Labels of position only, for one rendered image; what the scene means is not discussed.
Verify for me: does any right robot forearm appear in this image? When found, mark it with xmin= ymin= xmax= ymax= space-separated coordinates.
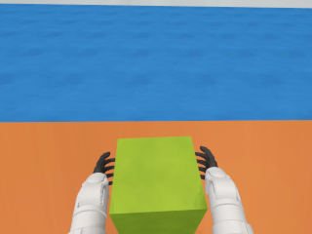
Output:
xmin=205 ymin=167 xmax=254 ymax=234

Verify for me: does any robot left hand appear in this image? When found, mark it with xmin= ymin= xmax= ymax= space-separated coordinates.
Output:
xmin=93 ymin=151 xmax=116 ymax=185

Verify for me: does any robot right hand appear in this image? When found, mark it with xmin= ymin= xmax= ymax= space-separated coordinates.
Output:
xmin=195 ymin=145 xmax=218 ymax=180

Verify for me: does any carton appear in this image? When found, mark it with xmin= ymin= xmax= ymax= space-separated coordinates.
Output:
xmin=109 ymin=136 xmax=208 ymax=234

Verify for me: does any left robot forearm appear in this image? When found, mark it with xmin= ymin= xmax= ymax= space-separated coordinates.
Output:
xmin=67 ymin=173 xmax=109 ymax=234

